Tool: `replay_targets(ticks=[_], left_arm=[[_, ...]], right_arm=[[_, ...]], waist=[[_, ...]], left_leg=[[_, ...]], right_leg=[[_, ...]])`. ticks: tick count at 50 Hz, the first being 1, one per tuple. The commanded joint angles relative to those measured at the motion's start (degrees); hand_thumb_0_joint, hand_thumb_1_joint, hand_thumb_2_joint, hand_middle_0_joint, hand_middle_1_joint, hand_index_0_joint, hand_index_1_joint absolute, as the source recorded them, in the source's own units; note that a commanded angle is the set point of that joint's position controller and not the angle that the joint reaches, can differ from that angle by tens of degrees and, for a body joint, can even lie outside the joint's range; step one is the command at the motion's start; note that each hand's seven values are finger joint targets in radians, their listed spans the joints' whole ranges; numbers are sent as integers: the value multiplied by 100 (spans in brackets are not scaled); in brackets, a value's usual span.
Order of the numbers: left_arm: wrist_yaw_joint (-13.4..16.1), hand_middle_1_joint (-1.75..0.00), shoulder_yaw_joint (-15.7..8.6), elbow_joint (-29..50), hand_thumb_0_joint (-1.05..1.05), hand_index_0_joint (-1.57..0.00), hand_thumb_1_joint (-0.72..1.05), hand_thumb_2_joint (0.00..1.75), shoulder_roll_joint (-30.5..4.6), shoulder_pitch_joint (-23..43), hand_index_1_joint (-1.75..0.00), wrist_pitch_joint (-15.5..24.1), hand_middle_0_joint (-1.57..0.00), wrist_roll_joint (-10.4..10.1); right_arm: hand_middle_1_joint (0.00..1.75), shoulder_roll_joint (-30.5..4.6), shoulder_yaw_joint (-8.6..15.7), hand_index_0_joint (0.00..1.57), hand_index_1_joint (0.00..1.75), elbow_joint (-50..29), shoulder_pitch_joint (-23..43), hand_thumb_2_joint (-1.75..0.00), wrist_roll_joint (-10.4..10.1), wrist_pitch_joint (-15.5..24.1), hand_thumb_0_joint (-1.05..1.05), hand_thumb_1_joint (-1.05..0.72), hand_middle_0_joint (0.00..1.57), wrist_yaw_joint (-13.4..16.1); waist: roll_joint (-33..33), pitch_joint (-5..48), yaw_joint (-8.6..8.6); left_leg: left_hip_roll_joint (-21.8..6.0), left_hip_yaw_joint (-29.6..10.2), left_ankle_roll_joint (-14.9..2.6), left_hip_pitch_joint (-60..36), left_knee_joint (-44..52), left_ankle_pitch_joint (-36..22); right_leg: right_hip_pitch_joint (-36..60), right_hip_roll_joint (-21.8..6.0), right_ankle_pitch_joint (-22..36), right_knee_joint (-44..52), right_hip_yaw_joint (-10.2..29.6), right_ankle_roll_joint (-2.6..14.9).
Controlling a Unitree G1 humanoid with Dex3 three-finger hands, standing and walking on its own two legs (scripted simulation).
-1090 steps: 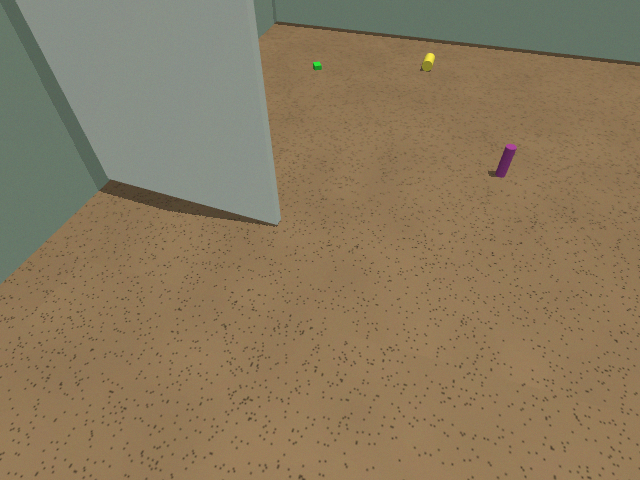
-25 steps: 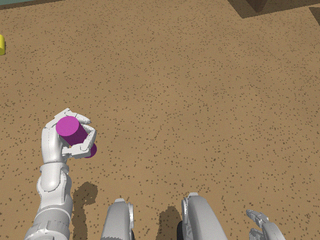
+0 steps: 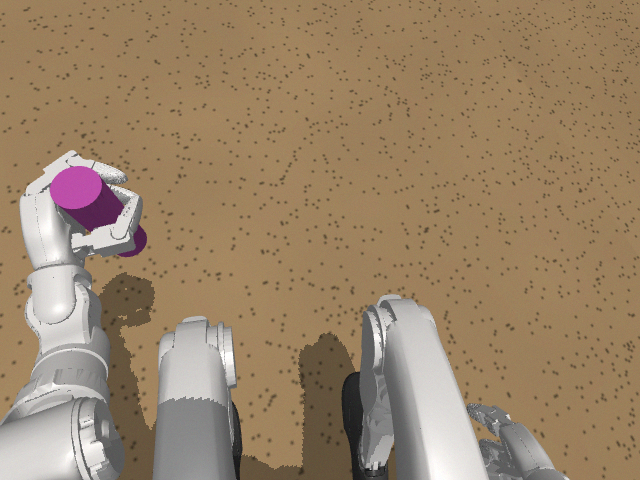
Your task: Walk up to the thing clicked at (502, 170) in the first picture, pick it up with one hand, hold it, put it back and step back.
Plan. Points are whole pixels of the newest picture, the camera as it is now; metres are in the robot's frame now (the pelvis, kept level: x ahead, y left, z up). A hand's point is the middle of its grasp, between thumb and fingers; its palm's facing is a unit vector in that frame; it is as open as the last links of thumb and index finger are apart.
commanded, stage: crouch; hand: left
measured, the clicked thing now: (106, 218) +0.45 +0.23 -0.06
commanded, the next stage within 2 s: lower in 0.74 s
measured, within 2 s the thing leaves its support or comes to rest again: neither
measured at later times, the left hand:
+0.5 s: hand (134, 225) +0.47 +0.22 -0.15, palm faces +0.16 -0.99 -0.03, open 6.2 cm
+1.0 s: hand (144, 235) +0.48 +0.22 -0.21, palm faces +0.17 -0.98 -0.03, open 6.2 cm
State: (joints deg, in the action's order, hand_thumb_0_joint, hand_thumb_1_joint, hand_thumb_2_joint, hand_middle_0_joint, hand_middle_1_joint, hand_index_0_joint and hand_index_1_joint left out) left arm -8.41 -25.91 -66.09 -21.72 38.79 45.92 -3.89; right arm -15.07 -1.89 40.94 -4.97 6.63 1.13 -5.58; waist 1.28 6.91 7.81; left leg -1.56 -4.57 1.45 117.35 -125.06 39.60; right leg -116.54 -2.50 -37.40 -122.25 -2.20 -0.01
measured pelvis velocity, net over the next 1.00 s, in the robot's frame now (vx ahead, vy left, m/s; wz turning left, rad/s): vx -0.01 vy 0.01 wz -0.12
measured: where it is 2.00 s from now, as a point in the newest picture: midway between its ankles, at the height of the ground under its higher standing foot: (296, 468)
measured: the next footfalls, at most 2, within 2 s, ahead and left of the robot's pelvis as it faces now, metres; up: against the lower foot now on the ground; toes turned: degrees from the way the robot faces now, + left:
none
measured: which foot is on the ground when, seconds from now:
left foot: down 0.00-1.00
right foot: down 0.00-1.00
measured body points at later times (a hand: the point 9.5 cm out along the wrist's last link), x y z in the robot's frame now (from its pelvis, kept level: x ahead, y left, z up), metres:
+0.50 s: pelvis -0.01 +0.01 -0.08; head +0.21 +0.07 +0.31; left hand +0.46 +0.27 -0.15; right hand +0.07 -0.27 -0.18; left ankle +0.09 +0.13 -0.37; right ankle +0.10 -0.13 -0.37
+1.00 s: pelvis -0.01 +0.01 -0.10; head +0.23 +0.09 +0.27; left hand +0.46 +0.28 -0.20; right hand +0.07 -0.27 -0.19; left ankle +0.09 +0.13 -0.37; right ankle +0.10 -0.13 -0.37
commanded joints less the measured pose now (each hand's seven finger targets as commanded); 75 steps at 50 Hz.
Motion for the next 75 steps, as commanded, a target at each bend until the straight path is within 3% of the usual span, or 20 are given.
replay_targets(ticks=[1, 3, 5, 8, 11, 13, 16, 17, 20, 24, 31, 33, 36, 44, 46, 48, 59, 62, 65, 75], left_arm=[[-7, -135, -34, 1125, 0, -128, 45, 126, -1356, 2541, -136, 573, -128, -28], [23, -135, -351, 989, 0, -128, 45, 126, -1748, 2441, -136, 557, -128, -27], [-31, -134, -193, 971, 0, -127, 49, 125, -1599, 2437, -135, 530, -128, -33], [-9, -134, -404, 883, 0, -127, 50, 125, -1834, 2317, -134, 470, -127, -28], [51, -134, -598, 947, 0, -128, 50, 125, -2123, 2408, -134, 490, -128, -19], [37, -135, -467, 819, 0, -128, 53, 127, -1937, 2322, -135, 480, -128, -6], [7, -135, -473, 885, 0, -129, 57, 127, -2022, 2233, -135, 506, -128, 35], [-3, -136, -597, 857, 0, -129, 58, 127, -2132, 2139, -135, 509, -129, 43], [-36, -135, -413, 978, 0, -128, 59, 127, -1976, 2267, -135, 531, -128, 27], [10, -134, -474, 908, 0, -128, 58, 126, -2075, 2129, -134, 550, -127, 25], [91, -137, -532, 1044, 0, -131, 57, 128, -2382, 2237, -137, 651, -130, 48], [91, -136, -489, 852, 0, -130, 57, 128, -2244, 2097, -137, 665, -130, -1], [129, -137, -578, 958, 0, -131, 55, 128, -2464, 2042, -137, 720, -131, 7], [227, -141, -482, 746, 0, -134, 50, 126, -2376, 1727, -140, 728, -133, 55], [290, -140, -405, 447, 0, -133, 48, 127, -2283, 1730, -140, 759, -132, 46], [408, -140, -543, 369, 0, -133, 48, 126, -2425, 1792, -140, 864, -133, 5], [474, -136, -560, -1, 0, -131, 51, 123, -3055, 2097, -136, 1425, -130, -12], [524, -138, -526, -278, 0, -131, 49, 126, -2981, 1925, -138, 1485, -130, -6], [568, -136, -568, -293, 0, -129, 47, 124, -3227, 1857, -136, 1535, -128, 46], [766, -136, -499, -496, 0, -128, 51, 125, -3420, 1886, -136, 1717, -127, 98]], right_arm=[[30, -1213, 310, 20, 30, -236, -739, -91, 36, 62, 0, -91, 20, 55], [30, -1314, 266, 20, 30, -214, -738, -91, 62, 52, 0, -90, 20, 59], [30, -1329, 220, 20, 30, -209, -717, -90, 83, 36, 0, -90, 20, 50], [30, -1433, 156, 20, 30, -232, -736, -91, 105, 5, 0, -90, 20, 54], [30, -1454, 58, 20, 30, -249, -749, -91, 132, -56, 0, -90, 20, 52], [30, -1475, 7, 20, 30, -264, -687, -90, 166, -57, 0, -90, 20, 39], [30, -1579, -25, 20, 30, -235, -712, -90, 224, -98, 0, -90, 20, 29], [30, -1629, -38, 20, 30, -231, -726, -90, 240, -111, 0, -90, 20, 21], [30, -1686, -106, 20, 30, -208, -693, -91, 291, -136, 0, -90, 20, -2], [30, -1788, -192, 20, 30, -194, -700, -91, 374, -194, 0, -90, 20, -51], [30, -1885, -324, 20, 30, -248, -526, -91, 481, -250, 0, -90, 20, -99], [30, -1913, -361, 20, 30, -259, -478, -91, 503, -253, 0, -90, 20, -108], [30, -1918, -422, 20, 30, -271, -435, -91, 540, -262, 0, -91, 20, -115], [30, -2045, -549, 20, 30, -312, -338, -91, 622, -324, 0, -92, 20, -155], [30, -2074, -658, 20, 30, -327, -296, -91, 658, -339, 0, -91, 20, -174], [30, -2119, -750, 20, 30, -381, -224, -91, 688, -337, 0, -92, 20, -180], [30, -2331, -1190, 20, 30, -470, 209, -91, 940, -284, 0, -92, 20, -198], [30, -2380, -1300, 20, 30, -502, 247, -91, 1017, -304, 0, -91, 20, -199], [30, -2445, -1389, 20, 30, -538, 369, -91, 1072, -333, 0, -91, 20, -195], [30, -2567, -1640, 20, 30, -622, 659, -90, 1212, -380, 0, -91, 20, -177]], waist=[[-1034, 3554, 187], [-967, 3541, 118], [-1011, 3541, 171], [-1063, 3603, 156], [-975, 3467, 192], [-1005, 3163, 287], [-1254, 3256, 300], [-1317, 3246, 304], [-1581, 3092, 396], [-1562, 3001, 517], [-1592, 2814, 554], [-1471, 2755, 612], [-1474, 2831, 568], [-1688, 2606, 668], [-1597, 2320, 837], [-1426, 2208, 866], [-1763, 1914, 1103], [-1810, 1909, 1174], [-2003, 1806, 1143], [-1990, 1434, 1382]], left_leg=[[174, 344, -227, -1878, 1288, -86], [182, 333, -241, -1731, 1129, 115], [177, 330, -236, -1612, 985, 93], [187, 297, -228, -1496, 735, -300], [185, 272, -255, -1069, 572, -193], [166, 224, -249, -974, 498, -120], [139, 161, -203, -1172, 377, -337], [139, 118, -190, -1196, 355, -433], [104, 2, -131, -1404, 325, -587], [90, -76, -133, -1311, 128, -741], [65, -112, -148, -1057, -66, -495], [71, -121, -162, -994, -155, -447], [60, -119, -173, -905, -266, -571], [29, -270, -94, -1156, -288, -929], [24, -333, -101, -1031, -364, -853], [21, -391, -121, -926, -415, -743], [-55, -553, -73, -1066, -566, -597], [-76, -612, -44, -1231, -638, -830], [-87, -666, -5, -1313, -612, -866], [-154, -872, 9, -1344, -687, -956]], right_leg=[[1733, 250, 286, 1141, -236, 173], [1658, 256, 136, 1051, -301, 140], [1582, 273, 151, 880, -339, 148], [1570, 262, 528, 614, -380, 143], [1627, 287, 467, 529, -392, 118], [1434, 312, 421, 435, -470, 125], [1313, 327, 634, 242, -532, 150], [1254, 322, 719, 178, -561, 155], [963, 316, 860, -5, -651, 189], [1058, 331, 1029, -100, -709, 161], [1062, 367, 848, -174, -771, 138], [1120, 379, 851, -163, -793, 120], [1302, 399, 958, -194, -775, 105], [1118, 402, 1230, -407, -924, 141], [1044, 421, 1207, -415, -985, 131], [1104, 425, 1141, -376, -1024, 110], [1249, 483, 1084, -482, -1192, 71], [1366, 496, 1298, -517, -1242, 61], [1312, 515, 1325, -570, -1321, 73], [1368, 548, 1461, -634, -1488, 27]])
